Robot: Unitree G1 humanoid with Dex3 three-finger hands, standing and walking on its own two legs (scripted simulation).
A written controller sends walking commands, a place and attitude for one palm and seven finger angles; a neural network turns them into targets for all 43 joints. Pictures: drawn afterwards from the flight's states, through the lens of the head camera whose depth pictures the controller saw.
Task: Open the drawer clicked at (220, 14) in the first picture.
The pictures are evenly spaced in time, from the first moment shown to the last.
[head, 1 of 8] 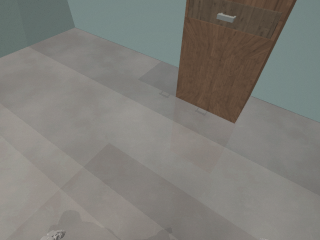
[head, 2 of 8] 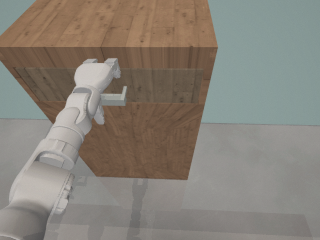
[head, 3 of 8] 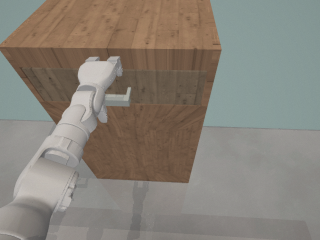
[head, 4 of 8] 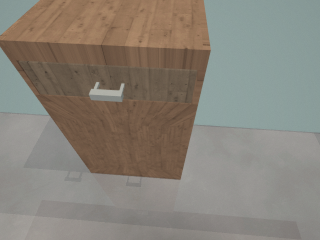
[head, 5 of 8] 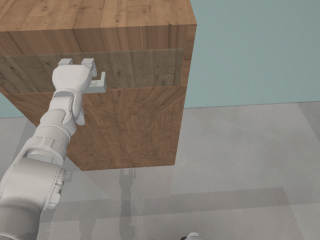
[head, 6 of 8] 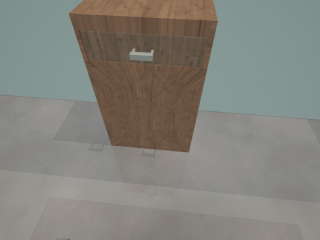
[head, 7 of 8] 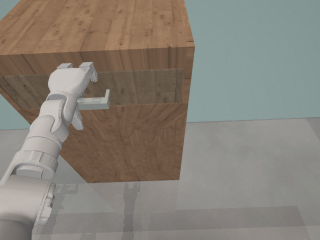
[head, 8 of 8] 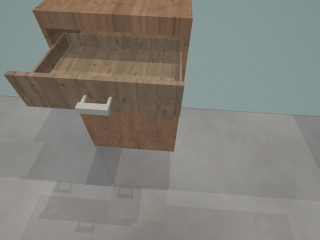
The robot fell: no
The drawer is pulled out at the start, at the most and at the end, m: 0.00 0.30 0.29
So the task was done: yes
